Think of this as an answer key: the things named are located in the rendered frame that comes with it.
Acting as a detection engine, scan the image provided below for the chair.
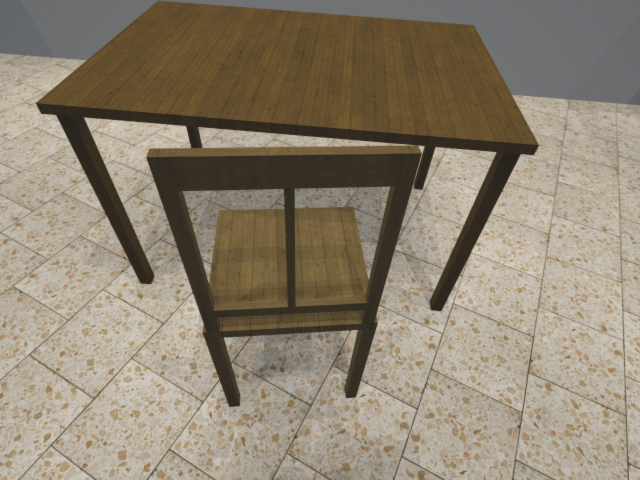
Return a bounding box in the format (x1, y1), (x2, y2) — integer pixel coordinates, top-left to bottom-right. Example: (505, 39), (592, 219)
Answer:
(146, 145), (422, 407)

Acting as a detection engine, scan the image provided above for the table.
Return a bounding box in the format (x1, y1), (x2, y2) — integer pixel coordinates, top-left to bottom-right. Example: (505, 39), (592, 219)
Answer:
(36, 1), (539, 311)

